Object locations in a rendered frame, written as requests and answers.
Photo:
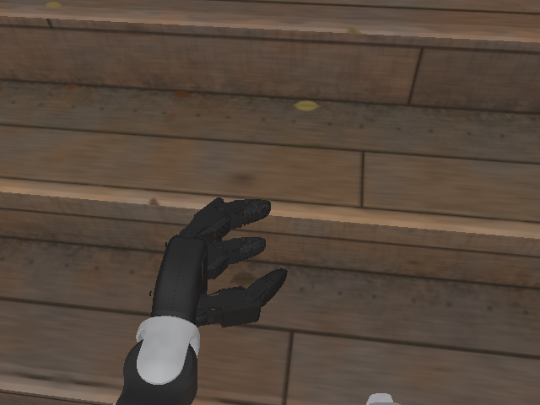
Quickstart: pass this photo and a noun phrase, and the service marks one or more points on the left robot forearm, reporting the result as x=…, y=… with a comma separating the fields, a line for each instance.
x=161, y=369

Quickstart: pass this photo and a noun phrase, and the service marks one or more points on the robot left hand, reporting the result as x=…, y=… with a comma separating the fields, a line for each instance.
x=198, y=254

